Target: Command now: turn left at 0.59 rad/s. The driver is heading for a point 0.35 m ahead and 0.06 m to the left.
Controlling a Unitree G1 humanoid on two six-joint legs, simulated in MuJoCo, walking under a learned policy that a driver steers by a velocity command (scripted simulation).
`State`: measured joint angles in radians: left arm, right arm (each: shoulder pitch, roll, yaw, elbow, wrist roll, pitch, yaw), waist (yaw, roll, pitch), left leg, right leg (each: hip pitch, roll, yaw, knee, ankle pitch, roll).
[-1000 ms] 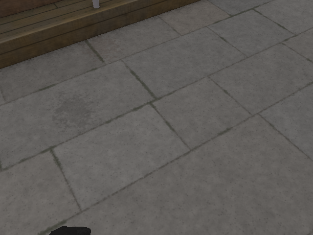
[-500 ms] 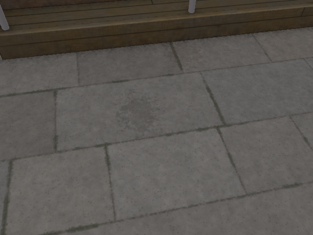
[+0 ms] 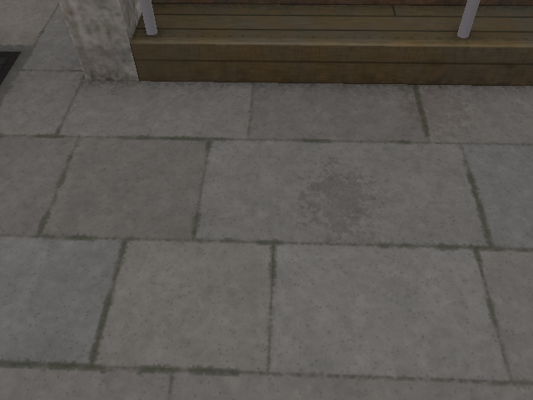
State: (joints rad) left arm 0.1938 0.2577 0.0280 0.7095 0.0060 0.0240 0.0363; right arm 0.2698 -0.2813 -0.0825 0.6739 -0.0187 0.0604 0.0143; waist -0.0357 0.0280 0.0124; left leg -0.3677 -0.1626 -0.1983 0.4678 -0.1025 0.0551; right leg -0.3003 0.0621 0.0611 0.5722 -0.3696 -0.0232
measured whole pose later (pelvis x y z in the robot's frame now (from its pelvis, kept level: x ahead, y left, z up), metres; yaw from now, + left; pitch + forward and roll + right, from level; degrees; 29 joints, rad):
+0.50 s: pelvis -0.02 +0.02 -0.01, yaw +18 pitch +0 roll +0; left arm 0.24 0.30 0.06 0.71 0.03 0.04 0.02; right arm 0.20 -0.28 -0.05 0.65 -0.02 0.05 0.03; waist 0.01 -0.04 0.04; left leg -0.26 -0.06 0.01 0.58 -0.32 0.06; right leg -0.36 -0.08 -0.09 0.83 -0.49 0.02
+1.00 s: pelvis +0.12 +0.05 +0.00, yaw +22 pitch +1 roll +1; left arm 0.11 0.26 0.04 0.72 0.03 -0.03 -0.03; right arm 0.49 -0.27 -0.04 0.87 -0.02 -0.06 0.00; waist -0.08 0.01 -0.01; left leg 0.08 -0.06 -0.09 0.29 -0.38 0.05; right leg -0.43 -0.01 -0.05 0.55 -0.18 -0.05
